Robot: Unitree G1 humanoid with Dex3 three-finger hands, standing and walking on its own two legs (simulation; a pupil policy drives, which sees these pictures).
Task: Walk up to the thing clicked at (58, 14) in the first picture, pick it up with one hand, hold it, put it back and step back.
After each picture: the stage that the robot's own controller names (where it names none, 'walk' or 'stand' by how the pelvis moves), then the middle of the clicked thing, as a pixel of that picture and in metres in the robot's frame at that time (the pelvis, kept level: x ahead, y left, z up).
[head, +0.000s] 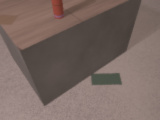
stand; out of the picture +0.98 +0.18 +0.04
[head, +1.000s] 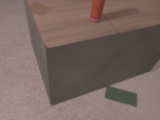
rise first; (98, 1) +0.87 -0.06 +0.05
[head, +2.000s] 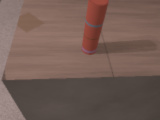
rise first; (93, 28) +0.56 -0.02 +0.08
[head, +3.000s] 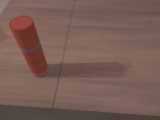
stand; (32, 51) +0.44 +0.22 +0.08
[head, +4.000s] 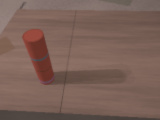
stand; (41, 60) +0.45 +0.20 +0.04
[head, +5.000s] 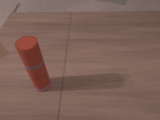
stand; (36, 67) +0.41 +0.21 +0.04
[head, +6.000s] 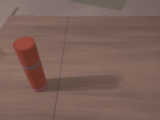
stand; (33, 67) +0.43 +0.22 +0.03
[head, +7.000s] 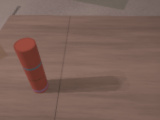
stand; (33, 69) +0.42 +0.22 +0.03
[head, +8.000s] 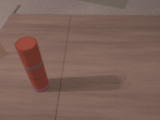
rise first; (34, 67) +0.42 +0.21 +0.03
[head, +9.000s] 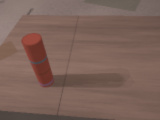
rise first; (40, 63) +0.45 +0.23 +0.04
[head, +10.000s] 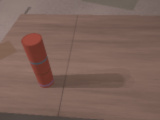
go down; (40, 63) +0.44 +0.22 +0.04
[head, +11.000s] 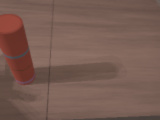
go down; (18, 55) +0.41 +0.20 +0.08
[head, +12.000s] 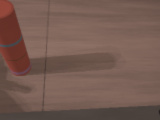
close in; (11, 45) +0.43 +0.21 +0.10
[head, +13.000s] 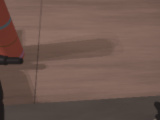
close; (0, 29) +0.46 +0.21 +0.13
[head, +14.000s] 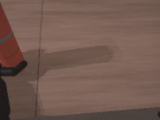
lift; (2, 42) +0.44 +0.22 +0.12
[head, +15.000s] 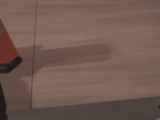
lift; out of the picture +0.44 +0.22 +0.13
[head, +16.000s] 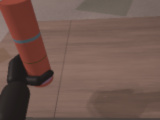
lift; (31, 47) +0.34 +0.16 +0.24
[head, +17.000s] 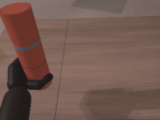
hold; (30, 52) +0.34 +0.17 +0.21
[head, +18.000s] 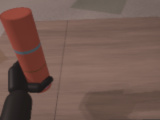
hold; (31, 56) +0.34 +0.17 +0.20
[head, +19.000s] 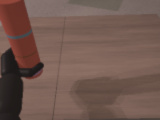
crouch; (22, 42) +0.40 +0.19 +0.20
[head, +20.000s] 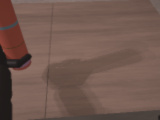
lower; (9, 34) +0.46 +0.22 +0.16
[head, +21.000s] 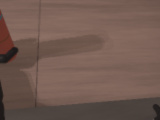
lower; out of the picture +0.47 +0.24 +0.13
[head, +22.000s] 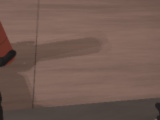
lower; out of the picture +0.47 +0.24 +0.13
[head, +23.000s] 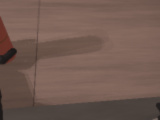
lower; out of the picture +0.47 +0.24 +0.13
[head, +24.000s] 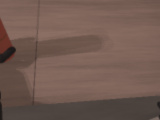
lower; out of the picture +0.47 +0.24 +0.13
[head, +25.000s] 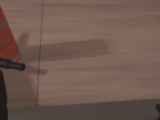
withdraw; out of the picture +0.46 +0.23 +0.13
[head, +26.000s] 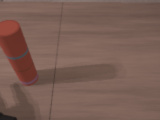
sink last; (20, 57) +0.42 +0.23 +0.09
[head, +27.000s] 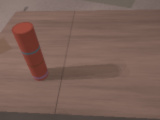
stand; (33, 54) +0.46 +0.24 +0.08
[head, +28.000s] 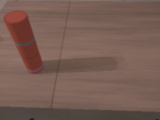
stand; (27, 46) +0.47 +0.24 +0.10
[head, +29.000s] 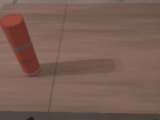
stand; (23, 49) +0.46 +0.24 +0.10
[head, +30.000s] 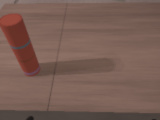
stand; (23, 49) +0.46 +0.25 +0.10
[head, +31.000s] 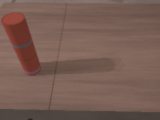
stand; (24, 48) +0.47 +0.24 +0.10
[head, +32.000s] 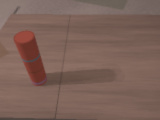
stand; (32, 61) +0.45 +0.23 +0.04
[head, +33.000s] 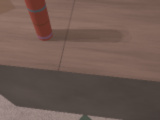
walk; (38, 13) +0.60 +0.20 +0.07
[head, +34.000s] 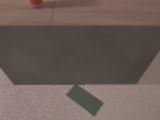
walk; out of the picture +0.89 +0.30 +0.06
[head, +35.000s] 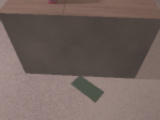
stand; out of the picture +1.11 +0.26 +0.05
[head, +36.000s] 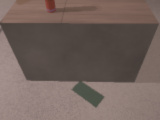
stand; out of the picture +1.12 +0.27 +0.03
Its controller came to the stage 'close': yes
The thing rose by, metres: 0.20
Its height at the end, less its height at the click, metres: +0.00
